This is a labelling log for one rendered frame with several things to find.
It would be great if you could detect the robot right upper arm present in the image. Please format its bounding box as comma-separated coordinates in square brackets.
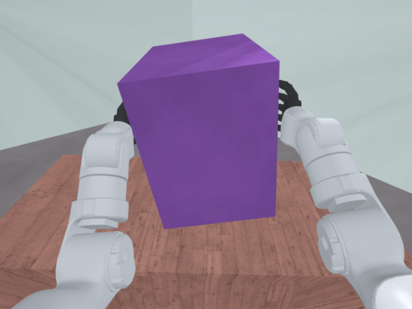
[317, 207, 412, 309]

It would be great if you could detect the carton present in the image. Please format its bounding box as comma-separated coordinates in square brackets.
[117, 33, 279, 229]

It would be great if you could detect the robot left hand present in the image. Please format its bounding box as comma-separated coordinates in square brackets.
[114, 102, 136, 144]

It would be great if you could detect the robot right hand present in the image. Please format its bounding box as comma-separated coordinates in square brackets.
[278, 80, 301, 132]

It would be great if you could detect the robot left upper arm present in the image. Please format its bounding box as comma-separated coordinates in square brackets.
[11, 231, 136, 309]

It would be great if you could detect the left robot forearm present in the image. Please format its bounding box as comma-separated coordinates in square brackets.
[55, 121, 135, 281]

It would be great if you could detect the right robot forearm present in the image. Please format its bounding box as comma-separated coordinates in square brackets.
[280, 106, 404, 259]

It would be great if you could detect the pedestal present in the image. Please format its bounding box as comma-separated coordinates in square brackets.
[0, 154, 412, 309]

